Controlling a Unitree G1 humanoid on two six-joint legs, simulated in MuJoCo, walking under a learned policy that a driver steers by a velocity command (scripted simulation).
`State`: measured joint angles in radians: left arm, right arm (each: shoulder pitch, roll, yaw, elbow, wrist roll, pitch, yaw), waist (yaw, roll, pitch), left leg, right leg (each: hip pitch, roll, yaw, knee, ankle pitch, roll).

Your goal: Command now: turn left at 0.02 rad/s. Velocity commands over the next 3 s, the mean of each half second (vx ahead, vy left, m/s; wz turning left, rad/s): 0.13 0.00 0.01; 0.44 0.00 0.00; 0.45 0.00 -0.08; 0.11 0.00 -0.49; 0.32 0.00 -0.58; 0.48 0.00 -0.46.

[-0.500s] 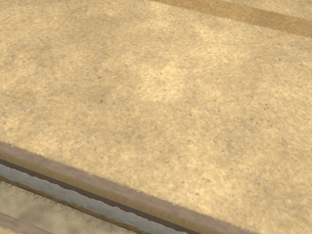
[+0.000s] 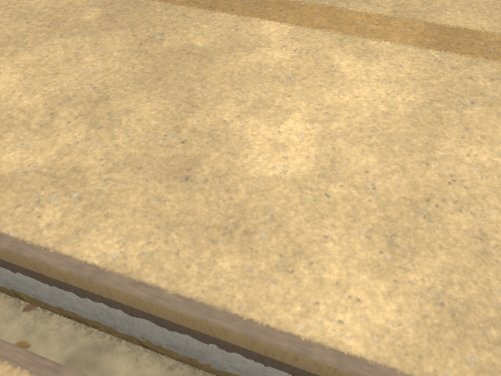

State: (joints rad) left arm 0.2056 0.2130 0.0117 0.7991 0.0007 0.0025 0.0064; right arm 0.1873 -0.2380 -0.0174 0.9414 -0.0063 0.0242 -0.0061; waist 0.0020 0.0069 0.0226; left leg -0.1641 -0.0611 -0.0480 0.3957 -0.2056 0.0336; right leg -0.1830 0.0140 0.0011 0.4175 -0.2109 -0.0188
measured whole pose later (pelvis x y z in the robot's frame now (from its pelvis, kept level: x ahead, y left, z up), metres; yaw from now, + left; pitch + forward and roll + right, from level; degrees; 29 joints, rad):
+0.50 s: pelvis +0.04 +0.02 -0.01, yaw +0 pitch +0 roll -1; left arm 0.37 0.24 0.06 1.02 0.01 0.01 0.01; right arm 0.26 -0.25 -0.02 1.03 -0.02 -0.03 -0.01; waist 0.01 -0.02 -0.03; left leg -0.23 -0.02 0.02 0.51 -0.30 0.06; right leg -0.18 0.02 0.03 0.51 -0.35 -0.03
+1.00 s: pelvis +0.22 +0.03 -0.01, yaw +0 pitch -1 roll -1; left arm 0.31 0.26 0.03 0.91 0.01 -0.05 -0.02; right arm 0.27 -0.23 -0.06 1.05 -0.01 -0.04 0.00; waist -0.01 0.02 0.01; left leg -0.38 0.00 -0.03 1.10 -0.35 0.05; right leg -0.13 0.09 -0.06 0.44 -0.30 -0.10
